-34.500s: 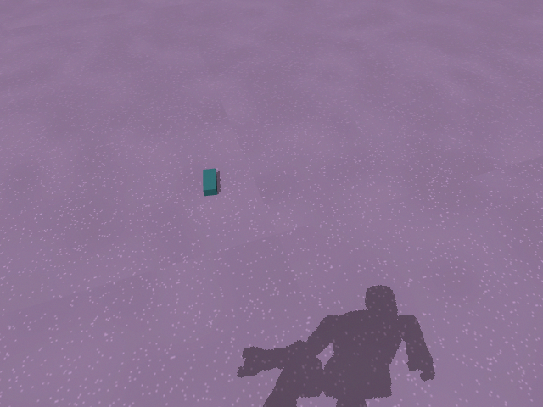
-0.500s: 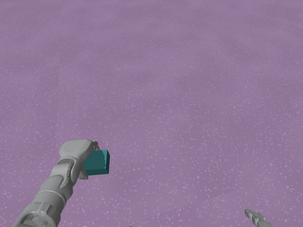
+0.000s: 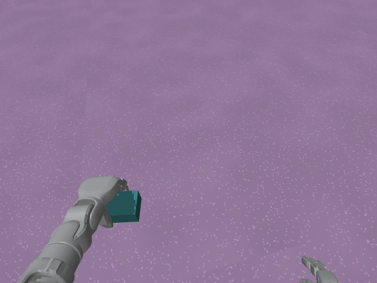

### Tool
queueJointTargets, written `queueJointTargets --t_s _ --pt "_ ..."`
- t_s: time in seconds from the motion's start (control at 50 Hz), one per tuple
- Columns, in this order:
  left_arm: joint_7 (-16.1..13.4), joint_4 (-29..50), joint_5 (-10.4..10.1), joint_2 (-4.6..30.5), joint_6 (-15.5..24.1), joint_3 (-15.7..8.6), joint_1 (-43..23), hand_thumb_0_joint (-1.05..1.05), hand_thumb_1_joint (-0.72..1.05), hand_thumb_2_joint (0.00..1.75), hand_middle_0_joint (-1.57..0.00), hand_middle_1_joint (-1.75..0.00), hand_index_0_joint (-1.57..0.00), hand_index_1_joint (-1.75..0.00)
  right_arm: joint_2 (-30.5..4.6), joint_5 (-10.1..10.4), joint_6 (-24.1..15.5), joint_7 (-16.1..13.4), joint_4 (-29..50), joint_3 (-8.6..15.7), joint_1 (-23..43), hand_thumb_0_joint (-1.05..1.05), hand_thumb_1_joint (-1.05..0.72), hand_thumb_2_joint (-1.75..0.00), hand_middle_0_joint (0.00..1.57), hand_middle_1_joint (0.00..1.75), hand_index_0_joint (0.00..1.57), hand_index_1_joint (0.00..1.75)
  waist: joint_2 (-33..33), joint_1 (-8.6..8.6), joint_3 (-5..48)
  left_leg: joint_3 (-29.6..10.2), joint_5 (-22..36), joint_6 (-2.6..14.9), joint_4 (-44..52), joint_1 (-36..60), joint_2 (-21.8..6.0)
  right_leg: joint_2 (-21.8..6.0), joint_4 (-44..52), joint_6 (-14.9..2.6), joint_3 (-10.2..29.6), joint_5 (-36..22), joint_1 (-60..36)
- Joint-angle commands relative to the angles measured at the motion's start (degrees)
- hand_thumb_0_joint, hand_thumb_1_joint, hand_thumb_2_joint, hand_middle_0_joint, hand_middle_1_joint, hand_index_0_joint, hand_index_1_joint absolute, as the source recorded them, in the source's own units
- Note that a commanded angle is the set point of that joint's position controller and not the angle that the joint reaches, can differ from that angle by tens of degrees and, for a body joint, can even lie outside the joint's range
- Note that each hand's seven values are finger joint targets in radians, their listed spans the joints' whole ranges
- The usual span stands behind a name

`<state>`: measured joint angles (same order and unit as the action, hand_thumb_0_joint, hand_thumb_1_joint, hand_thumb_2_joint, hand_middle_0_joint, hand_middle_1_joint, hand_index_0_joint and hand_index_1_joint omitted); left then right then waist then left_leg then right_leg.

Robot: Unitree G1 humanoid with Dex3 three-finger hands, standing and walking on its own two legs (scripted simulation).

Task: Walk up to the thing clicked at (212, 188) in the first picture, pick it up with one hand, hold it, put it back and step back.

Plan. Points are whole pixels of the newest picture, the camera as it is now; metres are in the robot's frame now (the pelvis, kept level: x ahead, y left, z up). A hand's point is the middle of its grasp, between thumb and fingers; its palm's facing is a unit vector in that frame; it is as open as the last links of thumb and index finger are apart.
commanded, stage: hold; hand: left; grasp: from above
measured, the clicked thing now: (110, 207) +0.31 +0.23 -0.08
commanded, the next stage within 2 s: crouch in 1.18 s
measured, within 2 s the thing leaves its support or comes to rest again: neither
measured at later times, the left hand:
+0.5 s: hand (103, 214) +0.27 +0.22 -0.04, palm faces -0.45 -0.04 -0.89, open 9.1 cm
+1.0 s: hand (107, 213) +0.27 +0.21 -0.03, palm faces -0.44 -0.04 -0.90, open 9.1 cm
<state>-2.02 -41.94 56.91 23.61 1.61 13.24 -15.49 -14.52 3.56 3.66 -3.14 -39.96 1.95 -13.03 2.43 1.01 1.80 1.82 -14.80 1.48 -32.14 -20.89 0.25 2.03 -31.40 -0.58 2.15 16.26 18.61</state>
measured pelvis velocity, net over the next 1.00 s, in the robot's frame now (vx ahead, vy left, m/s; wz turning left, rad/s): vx -0.02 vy -0.01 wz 0.01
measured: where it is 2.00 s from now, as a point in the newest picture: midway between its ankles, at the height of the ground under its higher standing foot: outside the picture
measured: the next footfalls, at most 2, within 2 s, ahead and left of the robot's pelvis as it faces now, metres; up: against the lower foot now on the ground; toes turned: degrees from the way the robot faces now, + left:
none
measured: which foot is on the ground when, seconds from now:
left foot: down 0.00-1.00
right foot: down 0.00-1.00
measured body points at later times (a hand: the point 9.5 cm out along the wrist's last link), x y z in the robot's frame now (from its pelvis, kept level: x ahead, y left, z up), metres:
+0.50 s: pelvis -0.02 +0.00 +0.00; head -0.01 -0.02 +0.45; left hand +0.29 +0.22 +0.01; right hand +0.12 -0.26 -0.11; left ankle +0.02 +0.10 -0.73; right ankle +0.00 -0.12 -0.73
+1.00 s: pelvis -0.02 -0.01 +0.01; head -0.01 -0.03 +0.46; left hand +0.29 +0.21 +0.02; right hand +0.13 -0.26 -0.11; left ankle +0.02 +0.10 -0.73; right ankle +0.00 -0.12 -0.73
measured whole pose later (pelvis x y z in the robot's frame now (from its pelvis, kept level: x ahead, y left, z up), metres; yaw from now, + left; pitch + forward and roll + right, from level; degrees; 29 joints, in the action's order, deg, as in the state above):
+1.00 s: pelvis -0.02 -0.01 +0.01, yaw +0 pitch +0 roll +0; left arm 0.3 -37.1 56.4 23.2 1.7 13.9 -13.8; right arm -14.6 3.8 4.5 -4.4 -40.0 0.8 -9.6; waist 2.9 -0.1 -0.3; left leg 1.4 -10.9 0.8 -26.4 -15.7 0.3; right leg 2.0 -27.3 -1.2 1.8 13.3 14.1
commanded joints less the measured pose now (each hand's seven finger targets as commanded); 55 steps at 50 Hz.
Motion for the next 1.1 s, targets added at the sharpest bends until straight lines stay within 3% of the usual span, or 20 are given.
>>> queueJointTargets --t_s 0.0,0.18,0.34,0.36,0.46,0.5,0.52,0.56,0.58,0.6,0.66,0.7,0.76,0.8,0.88,0.92,0.96,1.0,1.04,1.08 --pt "-2.1 12.0 -0.2 12.2 0.0 -5.7 -20.2 0.0 0.75 0.59 -1.07 -0.52 -1.09 -0.5 -8.3 0.1 -2.4 -0.4 6.6 2.6 3.3 0.0 -0.89 -0.89 0.2 0.3 0.2 0.3 0.4 -0.17 15.0 -1.3 13.0 -0.33 4.4 11.6 0.0 0.8 5.0 -0.52 -0.1 -11.8 -2.2" --pt "-0.5 13.2 -1.0 12.9 1.0 -6.1 -19.6 0.0 0.75 0.61 -1.07 -0.52 -1.09 -0.51 -8.2 0.3 -2.2 -0.8 7.6 1.9 5.5 0.0 -0.89 -0.89 0.2 0.3 0.2 0.3 0.1 -0.43 13.1 -1.1 9.0 -0.25 6.4 12.2 0.2 0.4 7.1 -0.55 0.0 -8.1 -3.1" --pt "-0.7 14.9 -0.6 13.1 0.6 -6.2 -20.2 0.0 0.73 0.6 -1.05 -0.53 -1.07 -0.51 -8.0 0.4 -2.3 -1.0 7.7 1.6 6.8 0.0 -0.89 -0.9 0.2 0.3 0.2 0.3 0.2 -1.07 13.5 -1.2 9.2 -0.38 7.3 13.0 0.1 0.4 7.8 -0.58 -0.1 -8.0 -4.1" --pt "-0.6 16.4 -0.6 12.8 0.6 -5.7 -21.4 0.0 0.72 0.61 -1.04 -0.55 -1.06 -0.53 -8.0 0.3 -2.3 -1.0 7.8 1.6 6.6 0.0 -0.89 -0.89 0.2 0.3 0.2 0.3 0.7 -0.53 14.1 -1.0 9.5 -0.25 7.1 13.4 0.2 0.3 7.9 -0.51 0.2 -8.5 -3.9" --pt "0.5 15.2 -1.4 13.1 0.7 -6.2 -19.3 0.0 0.75 0.61 -1.06 -0.54 -1.08 -0.52 -7.9 0.5 -2.2 -1.2 8.0 1.3 7.7 0.0 -0.89 -0.9 0.2 0.3 0.2 0.3 -0.1 -0.99 11.9 -0.8 8.0 -0.14 8.0 13.0 0.3 0.2 8.9 -0.42 0.2 -6.9 -3.9" --pt "0.9 16.5 -1.3 12.1 0.7 -5.3 -19.0 0.0 0.72 0.61 -1.04 -0.54 -1.06 -0.52 -7.8 0.4 -2.2 -1.2 8.2 1.3 7.9 0.0 -0.89 -0.9 0.2 0.3 0.2 0.3 0.1 -0.89 12.4 -1.3 7.6 -0.27 8.3 13.7 0.0 0.2 8.7 -0.5 0.0 -6.6 -4.0" --pt "0.9 16.5 -1.2 13.0 0.7 -6.1 -19.6 0.0 0.72 0.63 -1.05 -0.54 -1.06 -0.52 -7.8 0.4 -2.2 -1.3 7.9 1.2 8.0 0.0 -0.89 -0.9 0.2 0.3 0.2 0.3 0.1 -0.9 12.7 -1.1 8.3 -0.17 8.2 13.7 0.1 0.2 8.8 -0.44 0.1 -7.1 -4.1" --pt "1.2 17.0 -1.5 11.7 0.8 -4.6 -20.9 0.0 0.73 0.61 -1.05 -0.55 -1.07 -0.53 -7.7 0.4 -2.2 -1.3 8.1 1.1 7.9 0.0 -0.89 -0.9 0.2 0.3 0.2 0.3 -0.4 -0.59 11.8 -1.4 7.5 -0.19 8.6 13.5 -0.1 0.2 8.9 -0.4 0.0 -6.8 -3.9" --pt "1.0 15.0 -1.3 13.3 0.6 -6.5 -19.3 0.0 0.73 0.6 -1.05 -0.54 -1.07 -0.52 -7.9 0.5 -2.2 -1.3 8.0 1.1 7.9 0.0 -0.89 -0.9 0.2 0.3 0.2 0.3 0.0 -0.95 11.0 -1.4 7.1 -0.3 8.8 13.1 0.0 0.2 9.0 -0.46 0.1 -6.3 -4.0" --pt "1.1 14.7 -1.7 13.5 0.7 -6.9 -18.2 0.0 0.72 0.6 -1.05 -0.53 -1.07 -0.51 -7.8 0.5 -2.2 -1.3 8.1 1.1 8.1 0.0 -0.89 -0.9 0.2 0.3 0.2 0.3 -0.1 -1.32 10.8 -1.5 7.0 -0.34 9.0 12.9 -0.1 0.2 9.0 -0.54 0.0 -6.0 -4.2" --pt "1.4 16.1 -1.2 11.4 0.7 -5.2 -17.3 0.0 0.71 0.58 -1.02 -0.55 -1.05 -0.52 -7.5 0.4 -2.1 -1.3 8.7 1.0 8.5 0.0 -0.89 -0.9 0.2 0.3 0.2 0.3 -0.5 -1.0 11.5 -1.1 8.1 -0.29 8.7 13.7 0.2 0.2 9.1 -0.57 -0.1 -6.7 -4.1" --pt "1.0 18.6 -1.2 13.6 0.9 -6.7 -19.2 0.0 0.71 0.59 -1.04 -0.52 -1.06 -0.5 -7.6 0.4 -2.1 -1.4 8.7 1.0 8.7 0.0 -0.89 -0.9 0.2 0.3 0.2 0.3 -0.1 -1.35 13.1 -0.8 8.6 -0.15 8.3 14.1 0.5 0.0 9.4 -0.42 0.1 -7.2 -5.1" --pt "0.8 16.8 -1.4 12.1 0.9 -5.3 -20.7 0.0 0.72 0.59 -1.05 -0.53 -1.07 -0.51 -7.2 0.3 -2.0 -1.5 8.0 0.8 8.8 0.0 -0.89 -0.9 0.2 0.3 0.2 0.3 -1.3 -0.1 12.0 -0.6 8.6 0.12 8.2 14.3 0.6 0.0 9.6 -0.09 0.3 -7.6 -4.2" --pt "0.0 16.3 -1.3 13.2 0.7 -6.6 -19.6 0.0 0.72 0.57 -1.06 -0.51 -1.08 -0.49 -7.4 0.4 -2.0 -1.6 7.9 0.9 8.9 0.0 -0.89 -0.9 0.2 0.3 0.2 0.3 -0.9 -0.89 11.9 -0.6 8.4 -0.03 8.3 14.0 0.7 -0.1 9.6 -0.18 0.2 -7.3 -4.1" --pt "-0.2 17.2 -0.8 11.3 0.2 -5.2 -19.0 0.0 0.7 0.57 -1.01 -0.55 -1.04 -0.52 -7.3 0.4 -1.9 -1.5 7.8 1.0 8.9 0.0 -0.89 -0.9 0.2 0.3 0.2 0.3 -0.4 -0.89 13.3 -0.6 10.0 -0.16 8.2 14.8 0.6 0.0 9.4 -0.3 0.1 -8.7 -4.7" --pt "-0.5 15.5 -0.7 13.5 -0.2 -7.2 -18.1 0.0 0.7 0.57 -1.02 -0.53 -1.05 -0.5 -7.5 0.4 -1.8 -1.5 7.4 1.1 8.9 0.0 -0.89 -0.9 0.2 0.3 0.2 0.3 -0.4 -1.19 12.4 -0.5 10.0 -0.19 8.3 14.0 0.6 0.0 9.5 -0.33 0.0 -8.7 -5.0" --pt "-0.2 16.3 -0.8 11.9 -0.3 -5.6 -19.2 0.0 0.7 0.59 -1.03 -0.54 -1.05 -0.52 -7.1 0.4 -1.8 -1.5 7.5 1.0 9.1 0.0 -0.89 -0.9 0.2 0.3 0.2 0.3 -0.5 -0.8 11.9 -0.5 9.2 -0.2 8.4 14.2 0.6 0.0 9.6 -0.29 0.0 -8.1 -4.3" --pt "0.1 16.5 -0.7 12.0 -0.3 -5.7 -17.8 0.0 0.71 0.55 -1.03 -0.53 -1.06 -0.5 -7.2 0.5 -1.8 -1.4 7.7 1.1 9.1 0.0 -0.89 -0.9 0.2 0.3 0.2 0.3 -1.0 -1.26 12.0 -0.6 9.5 -0.1 8.4 13.8 0.7 -0.1 9.6 -0.26 0.1 -8.5 -5.1" --pt "0.6 16.3 -1.3 13.6 -0.1 -7.3 -17.1 0.0 0.73 0.58 -1.06 -0.52 -1.08 -0.5 -7.4 0.5 -1.7 -1.5 7.8 1.2 9.0 0.0 -0.89 -0.9 0.2 0.3 0.2 0.3 -1.0 -1.67 12.4 -0.6 10.3 -0.05 8.4 13.8 0.7 -0.1 9.6 -0.27 0.1 -9.2 -5.9" --pt "1.2 15.9 -1.4 12.3 0.3 -5.8 -17.6 0.0 0.73 0.59 -1.07 -0.52 -1.08 -0.5 -7.2 0.5 -1.6 -1.5 7.7 1.3 9.0 0.0 -0.9 -0.9 0.2 0.3 0.2 0.3 -1.3 -0.92 12.3 -0.6 11.2 0.09 8.2 14.2 0.7 -0.2 9.5 -0.14 0.2 -10.5 -5.7"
